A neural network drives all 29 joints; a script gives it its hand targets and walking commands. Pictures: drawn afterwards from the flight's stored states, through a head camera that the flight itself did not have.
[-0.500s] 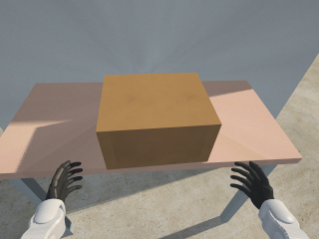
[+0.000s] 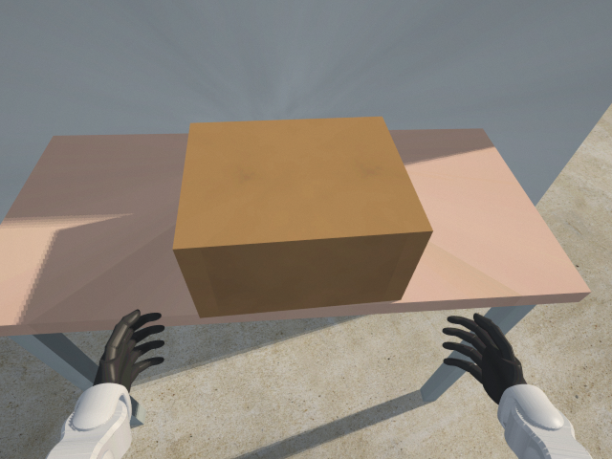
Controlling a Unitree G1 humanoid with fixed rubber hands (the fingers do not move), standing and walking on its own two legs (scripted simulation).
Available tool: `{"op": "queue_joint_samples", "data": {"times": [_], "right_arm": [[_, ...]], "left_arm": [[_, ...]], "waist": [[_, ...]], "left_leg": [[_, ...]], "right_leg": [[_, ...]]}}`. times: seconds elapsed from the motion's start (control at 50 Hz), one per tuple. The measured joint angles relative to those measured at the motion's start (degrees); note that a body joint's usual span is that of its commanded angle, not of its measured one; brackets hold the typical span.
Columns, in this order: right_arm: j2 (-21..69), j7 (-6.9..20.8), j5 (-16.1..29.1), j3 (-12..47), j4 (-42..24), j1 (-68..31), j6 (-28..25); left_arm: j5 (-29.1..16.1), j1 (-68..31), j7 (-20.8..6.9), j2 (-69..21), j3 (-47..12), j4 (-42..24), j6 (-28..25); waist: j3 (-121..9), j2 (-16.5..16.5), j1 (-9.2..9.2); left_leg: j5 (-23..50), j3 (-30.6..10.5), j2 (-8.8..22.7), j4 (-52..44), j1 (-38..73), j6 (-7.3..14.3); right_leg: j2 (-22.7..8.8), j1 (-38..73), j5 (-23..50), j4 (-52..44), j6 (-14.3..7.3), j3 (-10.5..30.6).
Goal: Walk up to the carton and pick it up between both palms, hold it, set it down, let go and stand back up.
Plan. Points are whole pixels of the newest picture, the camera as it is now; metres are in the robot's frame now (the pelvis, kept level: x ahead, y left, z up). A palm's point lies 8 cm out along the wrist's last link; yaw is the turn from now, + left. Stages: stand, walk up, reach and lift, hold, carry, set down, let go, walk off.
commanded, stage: set down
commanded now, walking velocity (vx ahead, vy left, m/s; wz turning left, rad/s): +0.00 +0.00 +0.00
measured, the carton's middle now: (295, 211) +0.47 +0.03 +0.04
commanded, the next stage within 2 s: let go in 1.10 s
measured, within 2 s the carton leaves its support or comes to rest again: neither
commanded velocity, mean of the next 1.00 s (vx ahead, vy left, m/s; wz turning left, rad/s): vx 0.00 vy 0.00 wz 0.00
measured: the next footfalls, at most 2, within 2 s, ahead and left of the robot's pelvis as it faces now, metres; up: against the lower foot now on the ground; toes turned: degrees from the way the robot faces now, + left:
none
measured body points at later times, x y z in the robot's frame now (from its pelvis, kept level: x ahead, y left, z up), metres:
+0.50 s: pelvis +0.02 +0.00 +0.00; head +0.06 +0.01 +0.45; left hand +0.21 +0.24 -0.04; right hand +0.23 -0.25 -0.02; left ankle +0.06 +0.12 -0.74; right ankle +0.02 -0.12 -0.74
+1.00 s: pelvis +0.03 +0.00 +0.00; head +0.07 +0.00 +0.45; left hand +0.19 +0.23 -0.07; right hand +0.21 -0.26 -0.06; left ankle +0.06 +0.12 -0.74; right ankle +0.02 -0.12 -0.74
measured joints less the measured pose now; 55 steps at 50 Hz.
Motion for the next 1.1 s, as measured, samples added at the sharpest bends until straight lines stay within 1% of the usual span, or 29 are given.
{"op": "queue_joint_samples", "data": {"times": [0.12,0.3,0.44,0.58,0.74,1.02,1.1], "right_arm": [[0.0,0.12,-1.38,0.0,0.0,0.16,-1.28],[0.0,0.12,-2.89,-0.01,0.54,1.91,-4.3],[0.01,0.12,-3.58,0.07,4.24,2.9,-7.65],[0.01,0.12,-4.18,1.08,8.98,2.93,-10.79],[0.0,0.11,-5.35,2.21,12.89,2.93,-13.35],[0.03,-0.03,-7.96,2.58,19.81,2.93,-15.84],[0.28,-0.39,-8.8,2.69,21.1,2.93,-17.01]], "left_arm": [[0.0,0.08,-1.03,-1.22,0.0,2.86,-2.05],[0.69,2.39,-1.7,-2.94,0.01,7.26,-5.81],[1.49,3.88,-1.87,-3.09,0.01,9.83,-9.45],[2.17,3.91,-2.02,-3.15,0.01,12.39,-11.74],[2.57,3.92,-2.24,-3.9,0.01,15.94,-12.58],[2.79,3.91,-2.15,-4.37,-0.84,21.45,-13.18],[2.78,3.91,-2.49,-4.37,-1.04,22.49,-13.76]], "waist": [[1.13,0.0,0.0],[2.37,0.0,0.0],[2.77,0.0,0.0],[2.78,0.0,0.0],[2.56,0.0,0.0],[1.97,0.0,0.0],[1.9,0.0,0.0]], "left_leg": [[-0.2,0.0,0.02,-0.62,1.08,0.0],[-0.93,0.0,0.04,-0.93,2.11,0.0],[-1.4,0.0,0.06,-0.93,2.13,0.0],[-1.65,0.0,0.06,-0.93,2.14,0.0],[-1.83,0.0,0.06,-0.93,2.16,-0.01],[-2.36,0.0,0.06,-0.93,2.16,-0.03],[-2.63,0.0,0.06,-0.93,2.16,-0.04]], "right_leg": [[0.0,1.02,-0.27,-0.49,0.0,0.0],[0.0,2.33,-0.68,-1.4,0.0,0.01],[0.0,2.64,-0.79,-2.03,0.0,0.01],[0.0,2.71,-0.98,-2.15,0.0,0.01],[0.0,2.73,-1.15,-2.15,0.0,0.01],[0.0,2.73,-1.67,-2.15,-0.05,0.01],[0.0,2.73,-1.92,-2.15,-0.08,0.01]]}}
